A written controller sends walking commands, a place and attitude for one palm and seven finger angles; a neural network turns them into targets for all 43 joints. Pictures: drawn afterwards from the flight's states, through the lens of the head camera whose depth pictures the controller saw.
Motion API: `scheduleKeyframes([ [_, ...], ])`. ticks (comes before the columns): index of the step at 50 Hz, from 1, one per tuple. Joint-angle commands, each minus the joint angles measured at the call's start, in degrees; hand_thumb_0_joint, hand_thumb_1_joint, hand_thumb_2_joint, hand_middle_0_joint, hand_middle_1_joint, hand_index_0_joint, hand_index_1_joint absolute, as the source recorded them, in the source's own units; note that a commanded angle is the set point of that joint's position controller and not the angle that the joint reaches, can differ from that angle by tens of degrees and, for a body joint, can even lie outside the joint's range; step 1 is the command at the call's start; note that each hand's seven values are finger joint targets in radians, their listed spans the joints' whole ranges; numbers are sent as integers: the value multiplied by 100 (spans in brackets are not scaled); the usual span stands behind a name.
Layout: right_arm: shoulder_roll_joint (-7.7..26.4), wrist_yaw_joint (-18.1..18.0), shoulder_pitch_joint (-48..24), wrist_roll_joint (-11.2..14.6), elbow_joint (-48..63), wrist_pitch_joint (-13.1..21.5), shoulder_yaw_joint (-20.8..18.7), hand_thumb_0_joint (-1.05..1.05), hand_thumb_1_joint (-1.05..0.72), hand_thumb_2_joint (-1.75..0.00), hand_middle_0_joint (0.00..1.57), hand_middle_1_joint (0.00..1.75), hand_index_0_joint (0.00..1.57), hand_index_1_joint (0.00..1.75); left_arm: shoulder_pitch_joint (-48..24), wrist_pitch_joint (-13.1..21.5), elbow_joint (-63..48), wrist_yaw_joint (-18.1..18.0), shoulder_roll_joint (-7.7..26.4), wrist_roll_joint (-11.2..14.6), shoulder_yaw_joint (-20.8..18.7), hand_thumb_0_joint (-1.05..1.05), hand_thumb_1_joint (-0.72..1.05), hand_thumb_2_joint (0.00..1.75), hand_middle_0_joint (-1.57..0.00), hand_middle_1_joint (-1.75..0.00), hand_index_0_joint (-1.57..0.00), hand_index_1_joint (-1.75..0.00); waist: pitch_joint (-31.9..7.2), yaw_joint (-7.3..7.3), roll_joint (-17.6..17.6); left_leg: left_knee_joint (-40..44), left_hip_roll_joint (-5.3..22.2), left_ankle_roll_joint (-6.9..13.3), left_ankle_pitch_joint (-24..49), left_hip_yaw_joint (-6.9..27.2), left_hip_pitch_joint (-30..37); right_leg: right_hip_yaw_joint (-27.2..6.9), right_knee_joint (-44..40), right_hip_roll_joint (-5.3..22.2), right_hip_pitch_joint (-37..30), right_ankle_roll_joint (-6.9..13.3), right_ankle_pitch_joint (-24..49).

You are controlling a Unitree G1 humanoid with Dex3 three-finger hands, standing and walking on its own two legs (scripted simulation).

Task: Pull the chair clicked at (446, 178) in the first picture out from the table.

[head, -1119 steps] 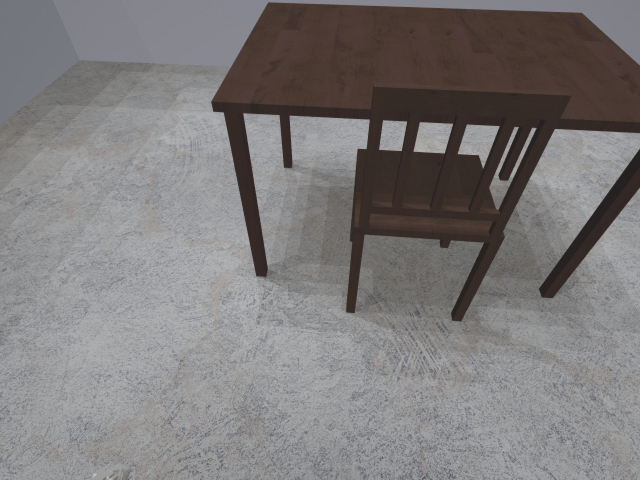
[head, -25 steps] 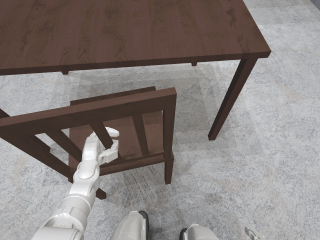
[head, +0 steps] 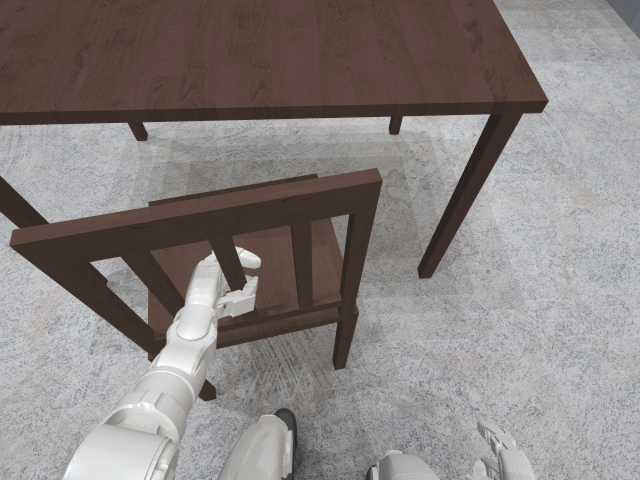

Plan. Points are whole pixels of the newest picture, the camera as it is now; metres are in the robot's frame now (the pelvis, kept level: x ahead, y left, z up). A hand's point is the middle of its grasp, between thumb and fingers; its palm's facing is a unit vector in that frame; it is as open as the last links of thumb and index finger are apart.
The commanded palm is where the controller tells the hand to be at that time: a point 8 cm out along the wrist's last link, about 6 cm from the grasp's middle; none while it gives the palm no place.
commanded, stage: step backward, pulling the chair out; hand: left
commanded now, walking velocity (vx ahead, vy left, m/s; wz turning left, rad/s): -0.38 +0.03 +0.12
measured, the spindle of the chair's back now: (237, 281) +0.38 +0.15 -0.07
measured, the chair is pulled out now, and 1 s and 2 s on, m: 0.20 0.33 0.59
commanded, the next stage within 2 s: stop walking, hand still on the chair in 1.84 s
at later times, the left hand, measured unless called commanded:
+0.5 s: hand (248, 308) +0.33 +0.12 -0.06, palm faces +0.07 -0.98 -0.20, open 5.6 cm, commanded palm +0.31 +0.17 -0.05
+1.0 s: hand (238, 388) +0.22 +0.12 -0.06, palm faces +0.08 -0.98 -0.18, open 5.6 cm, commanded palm +0.22 +0.17 -0.05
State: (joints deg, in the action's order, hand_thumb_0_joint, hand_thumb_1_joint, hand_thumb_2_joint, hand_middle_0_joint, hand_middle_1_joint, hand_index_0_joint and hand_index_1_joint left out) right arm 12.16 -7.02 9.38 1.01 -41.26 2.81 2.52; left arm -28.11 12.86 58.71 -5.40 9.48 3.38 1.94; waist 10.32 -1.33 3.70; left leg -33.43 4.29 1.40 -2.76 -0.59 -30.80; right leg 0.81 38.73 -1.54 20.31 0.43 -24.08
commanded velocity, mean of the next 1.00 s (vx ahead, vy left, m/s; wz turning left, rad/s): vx -0.38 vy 0.03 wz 0.04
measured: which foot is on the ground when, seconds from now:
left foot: down 0.00-0.08, up 0.10-0.24, down 0.26-0.50, up 0.52-0.70, down 0.72-0.96, up 0.98-1.00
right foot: down 0.00-0.78, up 0.80-0.88, down 0.90-1.00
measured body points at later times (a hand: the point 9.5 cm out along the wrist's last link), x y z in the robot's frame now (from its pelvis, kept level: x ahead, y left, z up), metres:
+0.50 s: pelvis -0.03 -0.04 +0.01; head +0.07 -0.04 +0.44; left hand +0.32 +0.17 -0.04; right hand +0.10 -0.28 -0.13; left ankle +0.01 +0.12 -0.72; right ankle +0.03 -0.15 -0.72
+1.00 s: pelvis -0.12 -0.03 +0.01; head -0.02 -0.04 +0.45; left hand +0.22 +0.17 -0.04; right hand +0.01 -0.26 -0.14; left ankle -0.11 +0.11 -0.70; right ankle -0.08 -0.15 -0.72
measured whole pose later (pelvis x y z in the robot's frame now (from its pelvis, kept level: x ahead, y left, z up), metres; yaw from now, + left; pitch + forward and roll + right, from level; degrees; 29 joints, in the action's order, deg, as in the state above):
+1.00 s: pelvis -0.12 -0.03 +0.01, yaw +6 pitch +2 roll -1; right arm 12.0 -5.7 8.3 1.7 -42.3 -1.0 0.3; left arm -30.8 11.8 59.0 -4.7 8.0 2.9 -0.7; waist 12.4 -1.7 3.6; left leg -41.8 4.1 -2.7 -18.9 0.9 -24.6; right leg 3.3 32.1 0.3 20.4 0.2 -12.9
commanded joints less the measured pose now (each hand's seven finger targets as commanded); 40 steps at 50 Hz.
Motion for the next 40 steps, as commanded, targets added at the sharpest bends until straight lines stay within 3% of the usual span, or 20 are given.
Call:
scheduleKeyframes([
  [1, 1055, -36, 437, -38, 419, 212, -469, 0, -90, -90, 20, 30, 20, 30, -1276, 373, -1144, -12, 854, -132, -213, 0, 90, 90, -50, -145, -50, -145, -2464, -78, 553, 977, 749, 248, -2209, 1327, 1443, -37, -1101, 114, -825, 190, -39],
  [3, 995, -17, 367, -15, 489, 207, -511, 0, -90, -90, 20, 30, 20, 30, -1420, 405, -1222, 10, 926, -155, -229, 0, 90, 90, -50, -145, -50, -145, -2258, -100, -361, -18, 229, -34, -2356, 771, 1388, -683, -1808, 676, -362, 411, -675],
  [4, 872, -39, 342, 35, 456, 194, -511, 0, -90, -90, 20, 30, 20, 30, -1502, 430, -1185, -37, 1088, -220, -319, 0, 90, 90, -50, -145, -50, -145, -2224, -165, -1485, -1235, -216, -315, -2120, 196, 1462, -1552, -2254, 1579, 106, 727, -1028],
  [5, 868, -34, 87, 41, 359, 155, -476, 0, -90, -90, 20, 30, 20, 30, -1699, 390, -1063, -100, 1077, -266, -355, 0, 90, 90, -50, -145, -50, -145, -2077, -42, -1706, -2427, -336, -376, -2010, 253, 1296, -1844, -2384, 2216, 443, 991, -551],
  [6, 875, -30, -36, 2, 329, 143, -471, 0, -90, -90, 20, 30, 20, 30, -1642, 324, -1054, -132, 1050, -284, -382, 0, 90, 90, -50, -145, -50, -145, -2076, 42, -1292, -3068, -368, -361, -2267, 471, 1031, -1765, -2270, 2347, 448, 1150, 104],
  [8, 721, 11, -41, -71, 258, 181, -320, 0, -90, -90, 20, 30, 20, 30, -1691, 285, -1163, -120, 1122, -274, -510, 0, 90, 90, -50, -145, -50, -145, -2160, 12, -805, -2027, -212, -342, -2294, 676, 550, -1134, -1330, 2198, -760, 944, 2802],
  [10, 815, -65, 139, -30, 82, 145, -303, 0, -90, -90, 20, 30, 20, 30, -1546, 265, -1020, -183, 1240, -302, -618, 0, 90, 90, -50, -145, -50, -145, -2321, -32, -816, -255, -153, -320, -1675, 550, 782, -647, -598, 1803, -1590, 460, 4423],
  [11, 954, -129, 161, 19, 42, 122, -336, 0, -90, -90, 20, 30, 20, 30, -1485, 186, -857, -201, 1261, -266, -594, 0, 90, 90, -50, -145, -50, -145, -2225, -61, -822, 670, -45, -280, -514, 491, 1137, -454, -215, 1578, -1545, 221, 4467],
  [13, 1164, -71, 351, -1, 165, 43, -468, 0, -90, -90, 20, 30, 20, 30, -1698, 201, -1161, -128, 941, -243, -425, 0, 90, 90, -50, -145, -50, -145, -2595, 58, -77, 349, 970, 372, 3322, 1647, 2237, -163, 262, 724, -492, -172, 2816],
  [14, 1077, 30, 524, -3, 100, -2, -488, 0, -90, -90, 20, 30, 20, 30, -1738, 220, -1080, -77, 683, -237, -314, 0, 90, 90, -50, -145, -50, -145, -2834, 24, -108, 75, 1121, 508, 3952, 1605, 2809, -224, 102, 572, -226, -104, 1744],
  [16, 995, 81, 528, -85, 156, -9, -490, 0, -90, -90, 20, 30, 20, 30, -2014, 265, -1406, -6, 613, -300, -211, 0, 90, 90, -50, -145, -50, -145, -3077, -96, 355, -38, 1055, 473, 4514, 1522, 3269, -91, 43, 513, -93, -89, 1603],
  [19, 968, 171, 475, -109, 274, -95, -570, 0, -90, -90, 20, 30, 20, 30, -1802, 262, -1301, 1, 582, -361, -199, 0, 90, 90, -50, -145, -50, -145, -2931, -121, 737, 39, 1146, 428, 4010, 1527, 2725, -179, -42, 499, -392, 3, 1237],
  [22, 966, 192, 485, -23, 463, -169, -611, 0, -90, -90, 20, 30, 20, 30, -1463, 263, -1342, 1, 810, -342, -359, 0, 90, 90, -50, -145, -50, -145, -3011, -106, 529, -183, 838, 170, 2506, 1113, 1807, -356, -588, 730, -1316, 102, 3089],
  [24, 919, 124, 508, 66, 557, -200, -641, 0, -90, -90, 20, 30, 20, 30, -1480, 292, -1429, -35, 1115, -295, -488, 0, 90, 90, -50, -145, -50, -145, -3204, -169, -661, -790, 118, -279, 343, 433, 1115, -982, -963, 1542, -1919, 398, 4470],
  [25, 920, 94, 355, 91, 602, -197, -650, 0, -90, -90, 20, 30, 20, 30, -1417, 266, -1408, -57, 1231, -270, -551, 0, 90, 90, -50, -145, -50, -145, -3208, -105, -1052, -1513, -293, -445, -1745, 276, 912, -1454, -1295, 2173, -1894, 748, 4997],
  [27, 921, 53, 65, 77, 667, -183, -578, 0, -90, -90, 20, 30, 20, 30, -1193, 79, -1244, -68, 1284, -242, -613, 0, 90, 90, -50, -145, -50, -145, -3037, 103, -858, -2488, -355, -410, -2944, 666, 519, -1610, -1419, 2693, -1680, 1021, 4794],
  [31, 906, 7, 94, 24, 512, -215, -391, 0, -90, -90, 20, 30, 20, 30, -1219, -114, -1288, -118, 1139, -245, -606, 0, 90, 90, -50, -145, -50, -145, -2838, -33, -1245, -940, -205, -407, -2486, 601, 728, -721, -1025, 2175, -1913, 607, 5090],
  [34, 975, -90, 313, 64, 470, -328, -448, 0, -90, -90, 20, 30, 20, 30, -1366, -226, -1485, -90, 834, -153, -292, 0, 90, 90, -50, -145, -50, -145, -2999, -131, -1392, 665, -92, -354, -996, 244, 1554, -484, -801, 1814, -1840, 278, 4612],
  [37, 1157, -113, 317, 61, 648, -474, -561, 0, -90, -90, 20, 30, 20, 30, -1785, -241, -1672, -30, 458, -96, 18, 0, 90, 90, -50, -145, -50, -145, -2772, -60, -39, 758, 882, 150, 1569, 844, 2005, 44, -232, 771, -987, -150, 2999],
  [40, 921, 3, 66, -42, 704, -464, -485, 0, -90, -90, 20, 30, 20, 30, -2123, -83, -1800, 29, 346, -207, 93, 0, 90, 90, -50, -145, -50, -145, -2439, -17, 1227, 1066, 1197, 418, 1191, 977, 1264, 177, 795, 486, -693, -85, 209],
])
